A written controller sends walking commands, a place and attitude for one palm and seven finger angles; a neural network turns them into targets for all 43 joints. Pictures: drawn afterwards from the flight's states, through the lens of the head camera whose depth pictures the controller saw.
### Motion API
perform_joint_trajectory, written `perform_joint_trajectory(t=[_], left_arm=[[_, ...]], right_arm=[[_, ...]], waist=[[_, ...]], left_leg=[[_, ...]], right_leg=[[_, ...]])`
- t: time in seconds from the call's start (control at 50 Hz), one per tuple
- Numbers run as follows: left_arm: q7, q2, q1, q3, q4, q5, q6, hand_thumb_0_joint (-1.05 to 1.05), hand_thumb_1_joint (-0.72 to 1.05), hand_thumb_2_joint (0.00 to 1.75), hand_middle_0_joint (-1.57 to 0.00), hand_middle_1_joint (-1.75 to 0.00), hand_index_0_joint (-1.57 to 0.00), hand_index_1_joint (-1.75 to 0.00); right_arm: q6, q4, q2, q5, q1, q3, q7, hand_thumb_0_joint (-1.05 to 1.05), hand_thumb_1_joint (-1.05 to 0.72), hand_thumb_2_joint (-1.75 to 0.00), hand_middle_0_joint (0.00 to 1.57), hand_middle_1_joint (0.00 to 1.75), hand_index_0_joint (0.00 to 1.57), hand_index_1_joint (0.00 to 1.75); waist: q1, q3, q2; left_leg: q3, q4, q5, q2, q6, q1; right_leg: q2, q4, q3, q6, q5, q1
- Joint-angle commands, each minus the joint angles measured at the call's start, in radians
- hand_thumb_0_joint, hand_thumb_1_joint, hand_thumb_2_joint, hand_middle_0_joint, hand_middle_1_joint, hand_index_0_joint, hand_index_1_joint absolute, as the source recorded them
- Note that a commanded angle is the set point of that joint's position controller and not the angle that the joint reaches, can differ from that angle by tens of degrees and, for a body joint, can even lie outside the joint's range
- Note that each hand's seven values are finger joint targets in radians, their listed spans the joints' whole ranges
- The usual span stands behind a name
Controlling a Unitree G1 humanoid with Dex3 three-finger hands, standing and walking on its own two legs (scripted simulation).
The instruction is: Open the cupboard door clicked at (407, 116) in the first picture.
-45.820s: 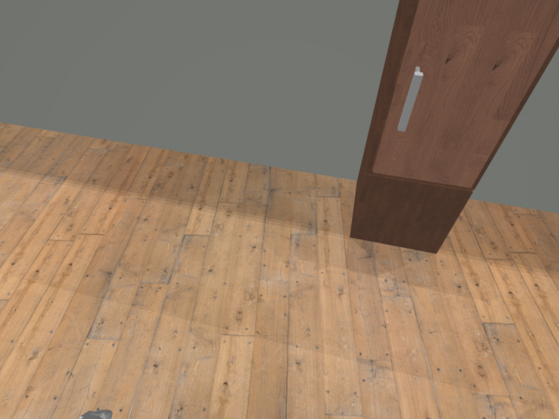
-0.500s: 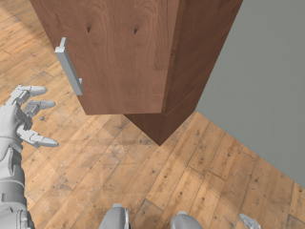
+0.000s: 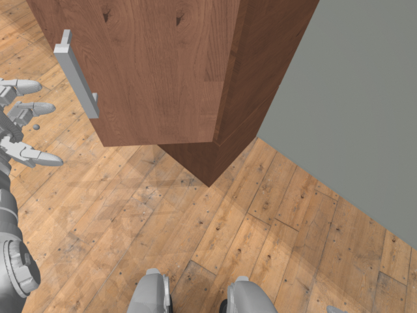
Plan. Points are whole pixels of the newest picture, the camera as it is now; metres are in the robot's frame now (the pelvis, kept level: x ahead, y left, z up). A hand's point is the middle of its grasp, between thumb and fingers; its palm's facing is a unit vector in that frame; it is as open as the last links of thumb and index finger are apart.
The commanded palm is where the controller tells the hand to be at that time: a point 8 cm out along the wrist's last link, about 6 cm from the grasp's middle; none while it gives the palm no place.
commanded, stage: move the hooked fingers beside the handle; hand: left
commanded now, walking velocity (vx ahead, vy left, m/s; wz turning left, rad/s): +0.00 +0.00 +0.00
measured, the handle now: (81, 78) +0.55 +0.26 +0.05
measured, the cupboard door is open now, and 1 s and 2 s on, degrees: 46 46 46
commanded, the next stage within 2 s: slide the fingers in behind the handle in 1.32 s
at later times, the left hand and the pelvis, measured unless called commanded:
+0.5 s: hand (44, 96) +0.49 +0.31 +0.07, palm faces +0.10 -1.00 -0.01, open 14.0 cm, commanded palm +0.48 +0.35 +0.06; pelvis -0.01 +0.00 -0.02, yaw -1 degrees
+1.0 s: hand (42, 98) +0.49 +0.32 +0.06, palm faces +0.09 -1.00 -0.01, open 14.0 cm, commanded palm +0.48 +0.34 +0.06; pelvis +0.00 +0.01 -0.01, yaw -1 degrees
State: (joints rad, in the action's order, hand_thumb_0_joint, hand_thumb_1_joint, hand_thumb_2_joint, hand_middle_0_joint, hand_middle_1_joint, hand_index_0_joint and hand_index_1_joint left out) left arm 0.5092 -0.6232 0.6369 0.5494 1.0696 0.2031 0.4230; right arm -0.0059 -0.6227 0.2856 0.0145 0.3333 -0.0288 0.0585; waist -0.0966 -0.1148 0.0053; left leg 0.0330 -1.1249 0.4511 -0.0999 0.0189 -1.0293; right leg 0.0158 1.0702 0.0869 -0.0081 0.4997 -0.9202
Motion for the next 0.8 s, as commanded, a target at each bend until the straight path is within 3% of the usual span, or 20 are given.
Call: perform_joint_trajectory(t=[0.0, 0.06, 0.08, 0.18, 0.22, 0.24, 0.28, 0.34, 0.36, 0.44, 0.46, 0.5, 0.54, 0.58, 0.64, 0.74, 0.78], left_arm=[[-0.006, -0.313, 0.404, 0.036, -0.181, 0.014, 0.057, 0.0, -0.5, 0.3, -0.3, -1.2, -0.3, -1.2], [-0.02, -0.336, 0.456, 0.032, -0.129, -0.004, 0.043, 0.0, -0.5, 0.3, -0.3, -1.2, -0.3, -1.2], [-0.026, -0.375, 0.465, 0.053, -0.118, -0.015, 0.04, 0.0, -0.5, 0.3, -0.3, -1.2, -0.3, -1.2], [-0.036, -0.444, 0.508, 0.085, -0.128, -0.034, 0.053, 0.0, -0.5, 0.3, -0.3, -1.2, -0.3, -1.2], [-0.031, -0.428, 0.528, 0.057, -0.079, -0.041, 0.034, 0.0, -0.5, 0.3, -0.3, -1.2, -0.3, -1.2], [-0.034, -0.477, 0.538, 0.086, -0.064, -0.049, 0.026, 0.0, -0.5, 0.3, -0.3, -1.2, -0.3, -1.2], [-0.029, -0.47, 0.584, 0.062, -0.071, -0.055, 0.02, 0.0, -0.5, 0.3, -0.3, -1.2, -0.3, -1.2], [-0.032, -0.473, 0.575, 0.064, -0.078, -0.063, 0.013, 0.0, -0.5, 0.3, -0.3, -1.2, -0.3, -1.2], [-0.029, -0.456, 0.592, 0.054, -0.062, -0.055, 0.012, 0.0, -0.5, 0.3, -0.3, -1.2, -0.3, -1.2], [-0.03, -0.536, 0.632, 0.086, -0.009, -0.074, -0.015, 0.0, -0.5, 0.3, -0.3, -1.2, -0.3, -1.2], [-0.029, -0.568, 0.65, 0.102, -0.03, -0.075, -0.01, 0.0, -0.5, 0.3, -0.3, -1.2, -0.3, -1.2], [-0.033, -0.559, 0.673, 0.079, -0.019, -0.095, -0.015, 0.0, -0.5, 0.3, -0.3, -1.2, -0.3, -1.2], [-0.033, -0.581, 0.634, 0.099, 0.008, -0.096, -0.023, 0.0, -0.5, 0.3, -0.3, -1.2, -0.3, -1.2], [-0.024, -0.59, 0.621, 0.105, 0.014, -0.092, -0.028, 0.0, -0.5, 0.3, -0.3, -1.2, -0.3, -1.2], [-0.014, -0.6, 0.599, 0.123, -0.047, -0.089, -0.028, 0.0, -0.5, 0.3, -0.3, -1.2, -0.3, -1.2], [-0.008, -0.566, 0.609, 0.116, -0.093, -0.074, -0.021, 0.0, -0.5, 0.3, -0.3, -1.2, -0.3, -1.2], [-0.011, -0.577, 0.614, 0.134, -0.127, -0.069, -0.011, 0.0, -0.5, 0.3, -0.3, -1.2, -0.3, -1.2]], right_arm=[[-0.018, 0.058, 0.193, -0.001, 0.128, 0.077, 0.017, 0.0, -0.9, -0.9, 0.2, 0.3, 0.2, 0.3], [-0.01, 0.053, 0.196, -0.003, 0.135, 0.068, 0.017, 0.0, -0.9, -0.9, 0.2, 0.3, 0.2, 0.3], [-0.006, 0.054, 0.203, -0.003, 0.137, 0.068, 0.018, 0.0, -0.9, -0.9, 0.2, 0.3, 0.2, 0.3], [0.003, 0.056, 0.208, -0.01, 0.154, 0.065, 0.015, 0.0, -0.9, -0.9, 0.2, 0.3, 0.2, 0.3], [0.008, 0.054, 0.205, -0.007, 0.152, 0.057, 0.013, 0.0, -0.9, -0.9, 0.2, 0.3, 0.2, 0.3], [0.013, 0.053, 0.213, -0.009, 0.158, 0.056, 0.016, 0.0, -0.9, -0.9, 0.2, 0.3, 0.2, 0.3], [0.015, 0.053, 0.212, -0.009, 0.165, 0.051, 0.016, 0.0, -0.9, -0.9, 0.2, 0.3, 0.2, 0.3], [0.025, 0.051, 0.215, -0.013, 0.182, 0.054, 0.014, 0.0, -0.9, -0.9, 0.2, 0.3, 0.2, 0.3], [0.025, 0.051, 0.213, -0.014, 0.186, 0.051, 0.013, 0.0, -0.9, -0.9, 0.2, 0.3, 0.2, 0.3], [0.032, 0.05, 0.22, -0.01, 0.194, 0.044, 0.016, 0.0, -0.9, -0.9, 0.2, 0.3, 0.2, 0.3], [0.031, 0.052, 0.224, -0.012, 0.197, 0.041, 0.019, 0.0, -0.9, -0.9, 0.2, 0.3, 0.2, 0.3], [0.035, 0.049, 0.218, -0.013, 0.202, 0.037, 0.014, 0.0, -0.9, -0.9, 0.2, 0.3, 0.2, 0.3], [0.038, 0.055, 0.222, -0.013, 0.205, 0.036, 0.013, 0.0, -0.9, -0.9, 0.2, 0.3, 0.2, 0.3], [0.038, 0.061, 0.222, -0.013, 0.206, 0.033, 0.012, 0.0, -0.9, -0.9, 0.2, 0.3, 0.2, 0.3], [0.046, 0.061, 0.221, -0.016, 0.218, 0.041, 0.005, 0.0, -0.9, -0.9, 0.2, 0.3, 0.2, 0.3], [0.053, 0.051, 0.22, -0.016, 0.219, 0.048, -0.004, 0.0, -0.9, -0.9, 0.2, 0.3, 0.2, 0.3], [0.052, 0.046, 0.222, -0.019, 0.223, 0.053, -0.005, 0.0, -0.9, -0.9, 0.2, 0.3, 0.2, 0.3]], waist=[[-0.012, -0.434, 0.158], [-0.026, -0.382, 0.165], [-0.023, -0.392, 0.15], [-0.019, -0.489, 0.201], [-0.039, -0.429, 0.197], [-0.037, -0.425, 0.183], [-0.046, -0.449, 0.225], [-0.046, -0.49, 0.228], [-0.057, -0.48, 0.218], [-0.072, -0.456, 0.176], [-0.063, -0.482, 0.21], [-0.073, -0.483, 0.249], [-0.068, -0.473, 0.209], [-0.067, -0.487, 0.214], [-0.048, -0.545, 0.264], [-0.06, -0.532, 0.263], [-0.051, -0.576, 0.284]], left_leg=[[-0.097, 0.124, -0.317, 0.048, 0.006, 0.463], [-0.1, 0.119, -0.284, 0.047, 0.008, 0.423], [-0.101, 0.117, -0.263, 0.045, 0.008, 0.409], [-0.104, 0.092, -0.328, 0.041, 0.004, 0.443], [-0.097, 0.086, -0.291, 0.04, 0.007, 0.398], [-0.102, 0.088, -0.284, 0.039, 0.008, 0.375], [-0.107, 0.078, -0.311, 0.037, 0.008, 0.401], [-0.116, 0.072, -0.351, 0.033, 0.006, 0.438], [-0.121, 0.066, -0.357, 0.032, 0.007, 0.435], [-0.105, 0.047, -0.301, 0.033, 0.019, 0.333], [-0.107, 0.042, -0.323, 0.034, 0.017, 0.349], [-0.113, 0.037, -0.334, 0.03, 0.012, 0.37], [-0.11, 0.033, -0.322, 0.029, 0.016, 0.333], [-0.106, 0.024, -0.344, 0.028, 0.018, 0.325], [-0.11, 0.024, -0.41, 0.026, 0.013, 0.387], [-0.122, 0.034, -0.41, 0.021, 0.01, 0.43], [-0.13, 0.035, -0.442, 0.021, 0.006, 0.475]], right_leg=[[-0.063, -0.121, -0.028, 0.028, -0.23, -0.001], [-0.065, -0.119, -0.027, 0.03, -0.204, -0.032], [-0.064, -0.118, -0.029, 0.027, -0.19, -0.03], [-0.066, -0.096, -0.031, 0.029, -0.225, -0.025], [-0.067, -0.103, -0.032, 0.024, -0.209, -0.043], [-0.067, -0.1, -0.031, 0.024, -0.206, -0.032], [-0.067, -0.091, -0.03, 0.025, -0.219, -0.058], [-0.068, -0.088, -0.024, 0.025, -0.231, -0.07], [-0.072, -0.082, -0.021, 0.027, -0.234, -0.089], [-0.071, -0.09, -0.032, 0.016, -0.221, -0.054], [-0.073, -0.078, -0.034, 0.022, -0.232, -0.055], [-0.073, -0.075, -0.027, 0.021, -0.224, -0.097], [-0.075, -0.076, -0.028, 0.019, -0.223, -0.071], [-0.076, -0.067, -0.029, 0.019, -0.245, -0.067], [-0.077, -0.061, -0.023, 0.021, -0.284, -0.061], [-0.081, -0.073, -0.016, 0.02, -0.265, -0.095], [-0.083, -0.07, -0.012, 0.024, -0.274, -0.097]])
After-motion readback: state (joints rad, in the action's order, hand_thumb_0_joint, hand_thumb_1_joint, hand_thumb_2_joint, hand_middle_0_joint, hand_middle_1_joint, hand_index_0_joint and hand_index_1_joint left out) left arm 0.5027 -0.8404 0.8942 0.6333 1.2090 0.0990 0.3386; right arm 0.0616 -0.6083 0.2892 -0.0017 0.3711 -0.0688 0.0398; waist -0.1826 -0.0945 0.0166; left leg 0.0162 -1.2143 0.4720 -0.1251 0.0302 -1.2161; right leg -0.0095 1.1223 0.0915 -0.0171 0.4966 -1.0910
